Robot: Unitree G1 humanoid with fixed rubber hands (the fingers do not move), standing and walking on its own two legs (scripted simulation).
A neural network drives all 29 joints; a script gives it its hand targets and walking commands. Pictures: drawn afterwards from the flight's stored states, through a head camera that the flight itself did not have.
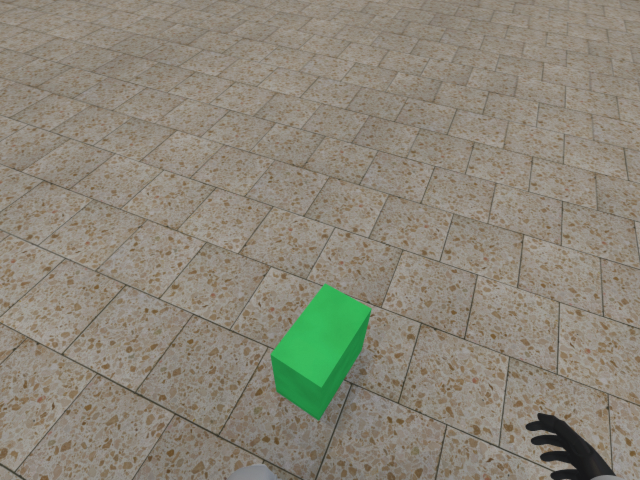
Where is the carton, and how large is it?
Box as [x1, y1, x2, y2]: [270, 284, 371, 420]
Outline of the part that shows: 326,284 323,285 270,354 276,390 318,420 361,349 371,309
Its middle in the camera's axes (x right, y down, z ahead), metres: +0.01 +0.34 +1.15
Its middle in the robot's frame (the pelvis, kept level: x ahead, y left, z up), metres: +0.55 -0.02 -0.62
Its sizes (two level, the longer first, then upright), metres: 0.265 0.156 0.269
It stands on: the floor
